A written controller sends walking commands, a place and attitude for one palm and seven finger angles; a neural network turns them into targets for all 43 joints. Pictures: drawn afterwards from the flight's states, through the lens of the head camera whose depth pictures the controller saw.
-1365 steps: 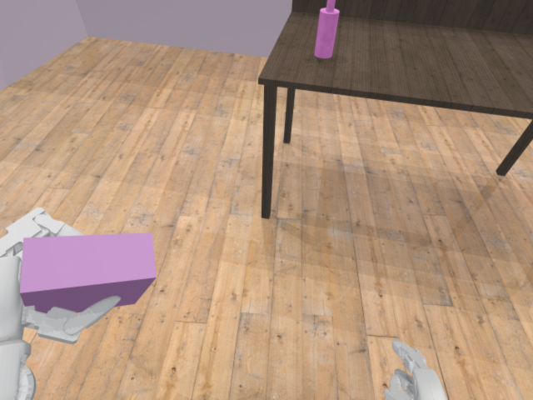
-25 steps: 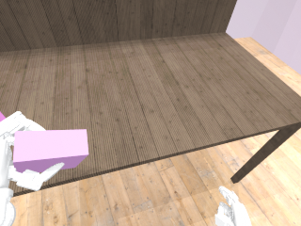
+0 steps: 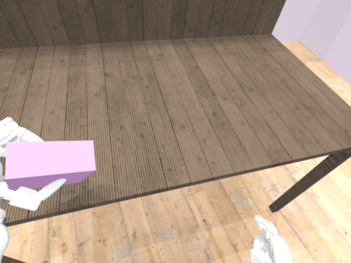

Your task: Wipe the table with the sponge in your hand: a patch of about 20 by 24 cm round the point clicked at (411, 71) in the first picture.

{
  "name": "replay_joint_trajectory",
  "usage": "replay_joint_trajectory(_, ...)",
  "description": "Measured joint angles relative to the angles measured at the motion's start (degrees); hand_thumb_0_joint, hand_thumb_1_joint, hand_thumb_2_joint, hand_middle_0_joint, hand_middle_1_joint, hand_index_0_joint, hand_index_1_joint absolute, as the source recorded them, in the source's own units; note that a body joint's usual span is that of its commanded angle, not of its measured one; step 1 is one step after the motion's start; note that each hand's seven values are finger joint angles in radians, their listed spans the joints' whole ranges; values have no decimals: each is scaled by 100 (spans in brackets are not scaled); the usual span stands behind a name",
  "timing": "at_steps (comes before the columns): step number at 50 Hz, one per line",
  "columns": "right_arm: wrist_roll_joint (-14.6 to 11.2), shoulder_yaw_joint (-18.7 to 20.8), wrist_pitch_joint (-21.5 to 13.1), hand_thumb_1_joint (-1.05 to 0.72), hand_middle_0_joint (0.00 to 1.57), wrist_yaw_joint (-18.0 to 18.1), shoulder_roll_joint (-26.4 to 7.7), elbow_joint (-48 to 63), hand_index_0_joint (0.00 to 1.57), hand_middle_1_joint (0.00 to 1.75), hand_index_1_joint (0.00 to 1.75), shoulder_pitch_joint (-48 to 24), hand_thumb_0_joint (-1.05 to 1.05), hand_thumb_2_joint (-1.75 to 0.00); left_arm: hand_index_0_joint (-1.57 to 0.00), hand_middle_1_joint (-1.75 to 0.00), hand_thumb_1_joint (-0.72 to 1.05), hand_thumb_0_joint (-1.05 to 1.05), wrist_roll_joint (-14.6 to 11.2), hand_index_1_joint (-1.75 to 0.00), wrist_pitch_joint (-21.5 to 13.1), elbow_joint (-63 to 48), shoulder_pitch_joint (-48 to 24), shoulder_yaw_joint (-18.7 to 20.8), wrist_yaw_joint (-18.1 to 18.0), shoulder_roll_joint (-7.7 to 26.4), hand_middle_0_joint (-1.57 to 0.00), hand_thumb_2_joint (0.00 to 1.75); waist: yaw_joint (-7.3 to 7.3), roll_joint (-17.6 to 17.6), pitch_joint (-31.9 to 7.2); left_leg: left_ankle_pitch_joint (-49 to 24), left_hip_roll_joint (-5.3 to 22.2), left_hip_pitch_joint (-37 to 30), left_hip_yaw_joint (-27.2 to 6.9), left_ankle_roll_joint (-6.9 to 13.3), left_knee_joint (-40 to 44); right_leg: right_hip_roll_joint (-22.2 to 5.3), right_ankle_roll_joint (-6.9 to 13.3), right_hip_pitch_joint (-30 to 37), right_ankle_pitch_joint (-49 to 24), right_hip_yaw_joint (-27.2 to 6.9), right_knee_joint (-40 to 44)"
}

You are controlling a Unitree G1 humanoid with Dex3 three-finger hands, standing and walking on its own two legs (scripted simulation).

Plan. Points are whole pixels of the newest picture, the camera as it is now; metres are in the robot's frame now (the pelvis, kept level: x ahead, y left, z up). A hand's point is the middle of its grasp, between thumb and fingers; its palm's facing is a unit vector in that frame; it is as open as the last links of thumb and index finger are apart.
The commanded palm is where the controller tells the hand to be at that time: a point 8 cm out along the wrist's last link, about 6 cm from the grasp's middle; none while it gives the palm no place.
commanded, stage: come to a stop and stand still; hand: left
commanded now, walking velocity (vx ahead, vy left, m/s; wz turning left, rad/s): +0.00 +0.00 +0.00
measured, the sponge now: (62, 165) +0.24 +0.24 +0.13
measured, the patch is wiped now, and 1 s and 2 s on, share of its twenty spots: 0.00 0.00 0.00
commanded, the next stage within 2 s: look again from close up in 0.04 s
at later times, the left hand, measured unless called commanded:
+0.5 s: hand (45, 158) +0.23 +0.26 +0.16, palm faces +0.38 -0.85 -0.38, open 9.5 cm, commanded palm +0.18 +0.29 +0.18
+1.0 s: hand (34, 166) +0.22 +0.26 +0.16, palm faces +0.44 -0.82 -0.36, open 9.5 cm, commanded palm +0.16 +0.27 +0.18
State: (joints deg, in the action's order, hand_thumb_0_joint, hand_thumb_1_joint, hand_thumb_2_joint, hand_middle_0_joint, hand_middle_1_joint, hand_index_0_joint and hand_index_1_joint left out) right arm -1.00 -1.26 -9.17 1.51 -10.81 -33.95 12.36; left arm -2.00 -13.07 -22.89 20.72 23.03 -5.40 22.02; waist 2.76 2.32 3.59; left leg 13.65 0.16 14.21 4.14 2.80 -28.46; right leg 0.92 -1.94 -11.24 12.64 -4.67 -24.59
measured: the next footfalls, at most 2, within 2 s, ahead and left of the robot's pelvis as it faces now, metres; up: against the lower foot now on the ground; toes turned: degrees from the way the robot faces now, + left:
none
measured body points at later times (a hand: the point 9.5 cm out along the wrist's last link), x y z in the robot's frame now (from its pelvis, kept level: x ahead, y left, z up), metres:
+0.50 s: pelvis +0.02 +0.01 +0.00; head +0.05 +0.03 +0.45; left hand +0.21 +0.30 +0.18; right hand +0.20 -0.21 -0.07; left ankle +0.02 +0.08 -0.74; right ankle +0.01 -0.15 -0.74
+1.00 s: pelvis +0.00 -0.01 +0.00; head +0.01 +0.01 +0.45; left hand +0.19 +0.30 +0.18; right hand +0.17 -0.24 -0.07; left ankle +0.02 +0.08 -0.74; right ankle +0.01 -0.15 -0.74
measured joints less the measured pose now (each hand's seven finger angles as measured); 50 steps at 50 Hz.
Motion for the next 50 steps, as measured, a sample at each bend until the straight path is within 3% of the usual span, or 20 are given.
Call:
replay_joint_trajectory(6, 8, 32, -56, -90, 20, -60, -47, 2, 20, 30, 30, -160, 2, -90, -80, -139, -45, -1, 44, -139, -29, -307, -15, -276, -35, -298, -79, 106, -33, -49, -17, 26, -19, -48, 48, 29, 54, -24, -41, 55, -17, -48, 106)
replay_joint_trajectory(13, 8, 4, 85, -90, 20, -32, 73, 139, 20, 30, 30, -266, 1, -90, -80, -139, -46, -1, 23, -139, 31, -302, 313, -264, 65, -16, -79, 106, -179, -32, -38, 40, -31, -79, 82, 31, 125, -38, -49, 65, 0, -81, 152)
replay_joint_trajectory(18, 3, -5, 125, -90, 20, -8, 64, 148, 20, 30, 30, -219, 1, -90, -80, -139, -46, -1, -26, -139, 88, -393, 344, -108, 28, 64, -79, 106, -136, -14, 25, 35, -39, -91, 51, 26, 148, -45, -43, 94, 2, -49, 186)
replay_joint_trajectory(26, 0, 25, 171, -90, 20, 9, 7, 66, 20, 30, 30, -198, 1, -90, -80, -139, -46, -1, -7, -139, 107, -456, 353, -259, -20, -121, -79, 106, -59, -82, 21, 28, -47, -125, 31, 26, 183, -54, -46, 145, -10, -27, 243)
replay_joint_trajectory(27, 102, 73, 97, -90, 20, 11, 17, 98, 20, 30, 30, -130, 1, -90, -80, -139, -46, -1, 244, -139, 124, -388, 71, -187, 111, 71, -79, 106, 33, -70, 31, 36, -29, -36, 11, 20, 115, -36, -35, 74, -3, -6, 196)
replay_joint_trajectory(28, 147, 80, 12, -90, 20, -1, 45, 31, 20, 30, 30, -124, 1, -90, -80, -139, -46, -1, 335, -138, -46, -118, -354, -50, 224, 342, -80, 106, 121, -2, 54, 23, -36, 39, -2, 10, 85, -38, -16, -31, 20, 9, 96)
replay_joint_trajectory(30, 113, 35, -3, -90, 20, -82, 92, -70, 20, 30, 30, -241, 1, -90, -80, -138, -46, -1, 202, -138, -160, 317, -879, 246, 183, 608, -80, 106, 146, 87, 145, -41, -24, 48, 10, -15, 122, -24, 16, -91, 10, -4, 39)
replay_joint_trajectory(33, 43, 74, -56, -90, 20, -244, 84, 69, 20, 30, 30, -284, 2, -90, -80, -139, -46, -1, -12, -139, -8, 333, -815, 383, 7, 373, -79, 106, 22, 42, 160, -45, -27, 18, 126, -5, 108, -34, 59, -189, 46, -68, -163)
replay_joint_trajectory(36, -4, 109, -90, -90, 20, -337, 7, 209, 20, 30, 30, -214, 2, -90, -79, -139, -45, -1, -58, -139, 44, -128, -159, -42, 4, -64, -79, 106, -121, -95, 69, 50, -44, 6, 207, 29, -13, -73, -27, -208, 157, -95, -310)
replay_joint_trajectory(39, -21, 89, -29, -90, 20, -283, -16, 208, 20, 30, 30, -126, 1, -90, -79, -139, -45, -1, -29, -139, 7, -443, 458, -542, 120, -228, -79, 106, -226, -163, -34, 101, -21, -11, 181, 15, -81, -53, -33, -155, 170, -69, -316)
replay_joint_trajectory(41, -19, 62, 32, -90, 20, -187, 10, 163, 20, 30, 30, -61, 1, -90, -80, -139, -46, -1, -21, -139, -24, -458, 652, -613, 175, -133, -79, 106, -229, -118, -84, 87, 0, -27, 152, -8, -66, -32, 0, -127, 155, -41, -287)
replay_joint_trajectory(45, -17, 46, 115, -90, 20, -26, 10, 88, 20, 30, 30, 56, 1, -90, -80, -139, -46, -1, -50, -138, -31, -150, 495, -259, 112, 132, -80, 106, -153, -46, -104, 20, 48, -18, 57, -58, -27, 16, 60, -71, 72, 53, -166)
replay_joint_trajectory(50, -8, 71, 29, -90, 20, 16, -121, -14, 20, 30, 30, 93, 2, -90, -80, -139, -46, -1, -39, -139, 3, 48, 47, -4, -58, -70, -80, 106, -17, -110, -72, -44, 82, -20, 15, -64, 28, 46, 69, 3, -58, 93, 28)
